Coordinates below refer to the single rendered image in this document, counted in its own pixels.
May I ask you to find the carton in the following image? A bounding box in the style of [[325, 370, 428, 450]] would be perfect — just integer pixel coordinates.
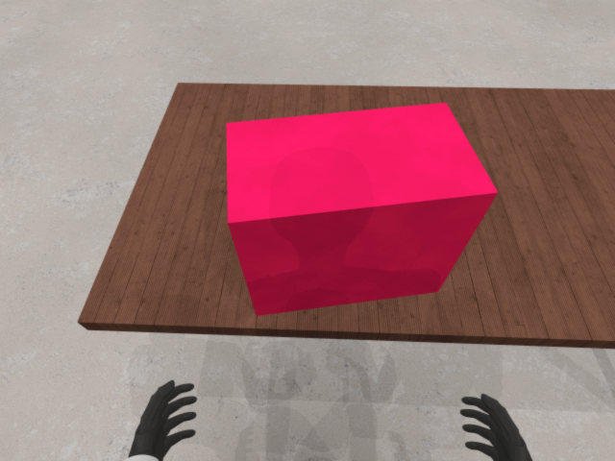
[[227, 103, 498, 316]]

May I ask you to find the table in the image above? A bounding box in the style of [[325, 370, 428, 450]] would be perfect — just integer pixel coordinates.
[[77, 83, 615, 349]]

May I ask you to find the right robot hand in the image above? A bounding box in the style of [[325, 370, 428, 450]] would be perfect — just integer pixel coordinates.
[[460, 394, 532, 461]]

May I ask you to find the left robot hand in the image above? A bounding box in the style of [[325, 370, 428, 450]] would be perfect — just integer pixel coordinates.
[[128, 380, 197, 461]]

